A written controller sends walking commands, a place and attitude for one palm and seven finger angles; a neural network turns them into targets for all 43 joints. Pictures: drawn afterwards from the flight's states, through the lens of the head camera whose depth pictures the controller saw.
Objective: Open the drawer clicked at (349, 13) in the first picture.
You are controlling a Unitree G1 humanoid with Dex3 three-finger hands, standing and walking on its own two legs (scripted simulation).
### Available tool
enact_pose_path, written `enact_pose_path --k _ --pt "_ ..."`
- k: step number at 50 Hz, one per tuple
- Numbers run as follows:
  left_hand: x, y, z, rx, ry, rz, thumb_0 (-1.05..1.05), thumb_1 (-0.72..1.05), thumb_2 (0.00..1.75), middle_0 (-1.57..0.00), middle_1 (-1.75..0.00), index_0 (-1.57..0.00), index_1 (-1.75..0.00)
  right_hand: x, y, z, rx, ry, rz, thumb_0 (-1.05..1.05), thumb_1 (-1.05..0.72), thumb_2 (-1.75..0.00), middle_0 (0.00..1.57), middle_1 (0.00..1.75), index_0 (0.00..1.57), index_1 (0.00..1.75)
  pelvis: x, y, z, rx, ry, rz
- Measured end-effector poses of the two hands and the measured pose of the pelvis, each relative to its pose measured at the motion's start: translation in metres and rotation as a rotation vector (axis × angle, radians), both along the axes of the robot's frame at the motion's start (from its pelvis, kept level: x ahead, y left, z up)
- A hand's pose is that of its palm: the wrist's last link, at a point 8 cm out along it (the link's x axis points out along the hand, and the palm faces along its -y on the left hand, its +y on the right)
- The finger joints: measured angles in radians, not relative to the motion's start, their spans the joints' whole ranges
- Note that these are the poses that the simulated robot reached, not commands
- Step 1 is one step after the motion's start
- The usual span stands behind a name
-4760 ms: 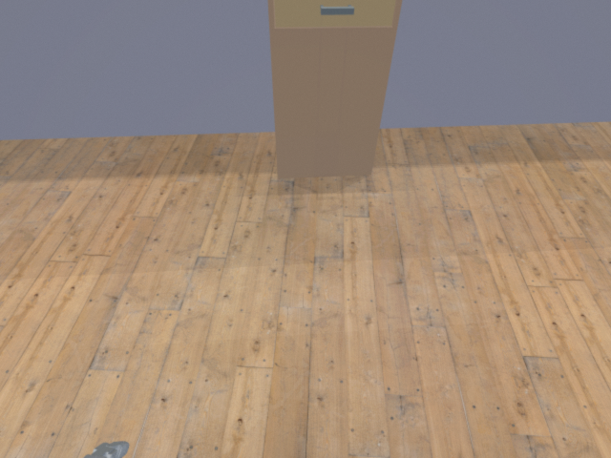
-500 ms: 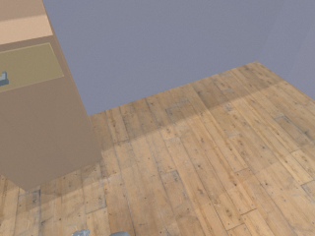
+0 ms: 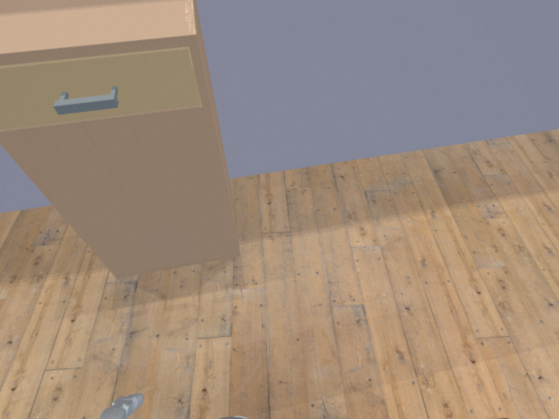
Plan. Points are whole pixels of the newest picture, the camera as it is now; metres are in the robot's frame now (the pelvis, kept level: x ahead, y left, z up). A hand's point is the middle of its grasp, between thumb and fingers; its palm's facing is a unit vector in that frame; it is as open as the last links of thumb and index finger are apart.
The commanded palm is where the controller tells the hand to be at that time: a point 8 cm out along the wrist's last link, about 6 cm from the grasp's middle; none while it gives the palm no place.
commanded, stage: turn to face it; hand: left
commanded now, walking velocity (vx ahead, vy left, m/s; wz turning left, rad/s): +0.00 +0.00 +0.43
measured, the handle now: (88, 98) +0.71 +0.44 +0.05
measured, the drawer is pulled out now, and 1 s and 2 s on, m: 0.00 0.00 0.00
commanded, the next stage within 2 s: take the last steps up to it in 0.26 s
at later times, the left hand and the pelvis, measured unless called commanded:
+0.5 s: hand out of the picture -0.07 +0.20 -0.18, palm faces +0.30 -0.93 -0.21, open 7.4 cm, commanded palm none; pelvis -0.03 +0.01 +0.00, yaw +13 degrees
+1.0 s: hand out of the picture +0.14 +0.22 -0.16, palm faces +0.24 -0.95 -0.21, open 7.4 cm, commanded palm none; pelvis +0.08 +0.02 -0.01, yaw +16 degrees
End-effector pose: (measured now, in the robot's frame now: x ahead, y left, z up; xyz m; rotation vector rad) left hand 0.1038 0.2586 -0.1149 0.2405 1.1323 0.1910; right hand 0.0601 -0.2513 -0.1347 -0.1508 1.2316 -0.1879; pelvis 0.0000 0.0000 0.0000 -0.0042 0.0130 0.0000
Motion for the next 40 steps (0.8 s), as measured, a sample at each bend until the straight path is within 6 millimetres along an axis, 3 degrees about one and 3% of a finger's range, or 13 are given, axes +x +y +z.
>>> enact_pose_path --k 4,8,14,19,26,29,32,40 --pt "-0.021 -0.019 0.007 0.02 -0.035 0.033 0.01 0.91 0.9 -0.2 -0.3 -0.2 -0.3 0.004 -0.016 -0.013 0.025 0.009 0.033 0.01 -0.91 -0.9 0.21 0.3 0.2 0.3 -0.007 -0.016 -0.004 0.009 -0.014 0.055" --pt "-0.051 -0.032 0.014 0.013 -0.012 0.091 0.01 0.91 0.9 -0.2 -0.3 -0.2 -0.3 0.012 -0.025 -0.007 0.03 0.016 0.081 0.01 -0.91 -0.9 0.2 0.3 0.2 0.3 -0.009 -0.024 0.004 0.032 -0.026 0.102" --pt "-0.092 -0.041 0.007 -0.021 0.041 0.167 0.01 0.91 0.9 -0.2 -0.3 -0.2 -0.3 0.023 -0.026 0.0 0.012 0.038 0.149 0.01 -0.91 -0.9 0.2 0.3 0.2 0.3 -0.012 -0.027 0.008 0.044 -0.026 0.165" --pt "-0.137 -0.035 -0.009 -0.061 0.112 0.241 0.01 0.9 0.9 -0.21 -0.3 -0.21 -0.3 0.042 -0.005 0.005 -0.018 0.038 0.229 0.01 -0.91 -0.9 0.2 0.3 0.19 0.3 -0.019 -0.016 0.006 0.034 -0.017 0.201" --pt "-0.2 -0.006 -0.037 -0.116 0.242 0.341 0.01 0.91 0.9 -0.2 -0.3 -0.2 -0.3 0.065 0.046 0.017 -0.047 -0.061 0.332 0.01 -0.91 -0.9 0.2 0.3 0.2 0.3 -0.025 0.013 -0.003 0.011 -0.024 0.226" --pt "-0.201 0.005 -0.032 -0.125 0.261 0.341 0.01 0.91 0.9 -0.2 -0.3 -0.2 -0.3 0.057 0.06 0.024 -0.042 -0.071 0.329 0.01 -0.91 -0.9 0.2 0.3 0.2 0.3 -0.021 0.022 0.004 -0.006 -0.033 0.233" --pt "-0.187 0.015 -0.024 -0.125 0.222 0.335 0.01 0.91 0.9 -0.2 -0.3 -0.2 -0.3 0.042 0.069 0.024 -0.032 -0.034 0.317 0.0 -0.91 -0.9 0.2 0.3 0.2 0.3 -0.015 0.03 0.01 -0.012 -0.037 0.25" --pt "-0.115 0.028 -0.013 -0.106 0.111 0.297 0.01 0.91 0.9 -0.2 -0.3 -0.2 -0.3 -0.007 0.065 0.01 -0.01 0.145 0.244 0.0 -0.92 -0.9 0.21 0.3 0.2 0.3 0.014 0.039 0.012 0.011 -0.038 0.267"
